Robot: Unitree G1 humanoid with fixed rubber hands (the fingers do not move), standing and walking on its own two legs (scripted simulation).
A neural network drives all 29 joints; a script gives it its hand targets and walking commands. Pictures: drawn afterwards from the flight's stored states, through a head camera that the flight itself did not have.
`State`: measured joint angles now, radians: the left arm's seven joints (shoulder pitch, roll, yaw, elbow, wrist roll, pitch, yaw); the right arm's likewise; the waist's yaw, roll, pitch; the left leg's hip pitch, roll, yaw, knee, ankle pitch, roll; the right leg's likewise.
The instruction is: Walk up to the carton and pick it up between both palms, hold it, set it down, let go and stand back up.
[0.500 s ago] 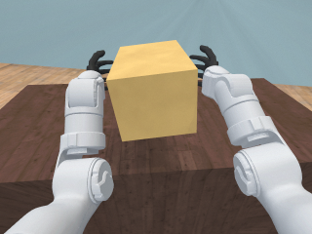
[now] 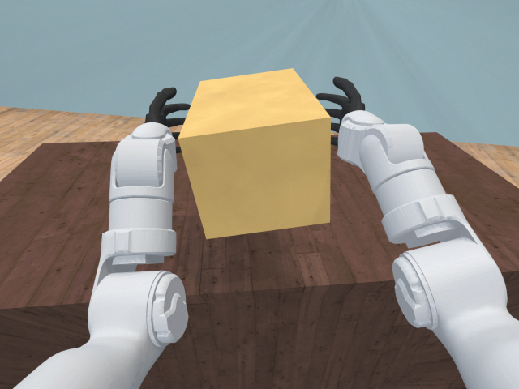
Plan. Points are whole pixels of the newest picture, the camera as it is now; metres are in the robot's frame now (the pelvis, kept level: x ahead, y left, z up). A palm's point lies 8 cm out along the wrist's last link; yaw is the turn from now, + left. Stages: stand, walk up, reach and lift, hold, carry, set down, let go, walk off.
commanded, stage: hold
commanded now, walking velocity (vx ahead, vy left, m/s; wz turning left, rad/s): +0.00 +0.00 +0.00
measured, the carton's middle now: (255, 141) +0.43 -0.01 +0.26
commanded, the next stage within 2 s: none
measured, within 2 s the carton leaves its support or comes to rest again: neither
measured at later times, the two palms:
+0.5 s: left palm (158, 137) +0.38 +0.13 +0.30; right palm (349, 128) +0.37 -0.14 +0.31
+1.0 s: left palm (156, 134) +0.37 +0.13 +0.30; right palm (349, 125) +0.36 -0.14 +0.31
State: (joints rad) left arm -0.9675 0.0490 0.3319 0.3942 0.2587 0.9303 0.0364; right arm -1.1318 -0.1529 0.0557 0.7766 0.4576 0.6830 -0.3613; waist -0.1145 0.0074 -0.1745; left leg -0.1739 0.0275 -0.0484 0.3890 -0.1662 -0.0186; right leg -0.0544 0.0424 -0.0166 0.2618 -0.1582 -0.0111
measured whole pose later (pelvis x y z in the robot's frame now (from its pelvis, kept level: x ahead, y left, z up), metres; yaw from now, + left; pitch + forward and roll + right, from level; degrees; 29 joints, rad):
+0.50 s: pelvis +0.00 -0.01 +0.00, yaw +0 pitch -2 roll -2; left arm -1.01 0.07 0.34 0.48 0.25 0.92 0.04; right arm -1.16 -0.14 0.06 0.85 0.44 0.68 -0.35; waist -0.11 0.00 -0.19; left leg -0.18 0.03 -0.06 0.38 -0.16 -0.02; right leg -0.07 0.05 -0.01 0.27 -0.16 -0.02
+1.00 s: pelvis +0.00 +0.00 +0.00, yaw +0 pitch -2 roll -2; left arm -1.01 0.06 0.34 0.47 0.25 0.92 0.05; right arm -1.17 -0.15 0.04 0.86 0.45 0.69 -0.35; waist -0.11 0.00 -0.20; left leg -0.19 0.03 -0.07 0.40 -0.17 -0.02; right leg -0.08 0.05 0.00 0.27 -0.16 -0.02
